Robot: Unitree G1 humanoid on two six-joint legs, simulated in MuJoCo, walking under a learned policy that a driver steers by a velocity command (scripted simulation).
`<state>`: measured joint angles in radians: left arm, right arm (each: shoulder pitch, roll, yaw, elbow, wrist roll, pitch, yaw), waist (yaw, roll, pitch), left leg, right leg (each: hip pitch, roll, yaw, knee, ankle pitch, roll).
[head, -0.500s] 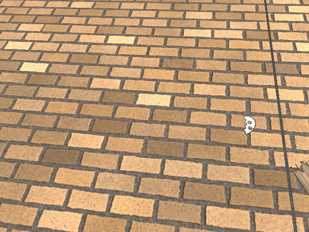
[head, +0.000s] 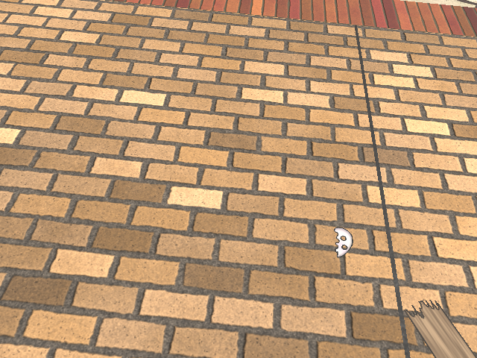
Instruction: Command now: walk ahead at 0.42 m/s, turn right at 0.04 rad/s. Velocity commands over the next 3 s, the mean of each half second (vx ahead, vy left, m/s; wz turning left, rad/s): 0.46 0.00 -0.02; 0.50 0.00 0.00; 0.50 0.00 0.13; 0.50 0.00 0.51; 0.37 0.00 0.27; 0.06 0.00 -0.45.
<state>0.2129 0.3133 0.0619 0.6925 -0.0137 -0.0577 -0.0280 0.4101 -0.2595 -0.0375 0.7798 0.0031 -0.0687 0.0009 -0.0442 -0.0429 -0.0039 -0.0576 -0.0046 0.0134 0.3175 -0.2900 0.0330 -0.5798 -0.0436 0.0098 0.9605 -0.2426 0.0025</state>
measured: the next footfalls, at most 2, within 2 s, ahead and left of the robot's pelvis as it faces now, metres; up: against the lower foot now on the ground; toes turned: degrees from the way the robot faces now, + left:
right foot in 0.24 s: +0.30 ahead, -0.15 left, +0.00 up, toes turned -1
left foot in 0.76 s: +0.60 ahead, +0.09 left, +0.00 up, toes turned +2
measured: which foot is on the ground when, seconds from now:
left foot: down 0.00-0.24, up 0.26-0.74, down 0.76-1.00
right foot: up 0.00-0.22, down 0.24-0.76, up 0.78-1.00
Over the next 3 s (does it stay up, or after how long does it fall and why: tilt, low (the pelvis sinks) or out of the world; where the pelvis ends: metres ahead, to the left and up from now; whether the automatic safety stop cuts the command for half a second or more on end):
stays up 1.36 0.17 0.00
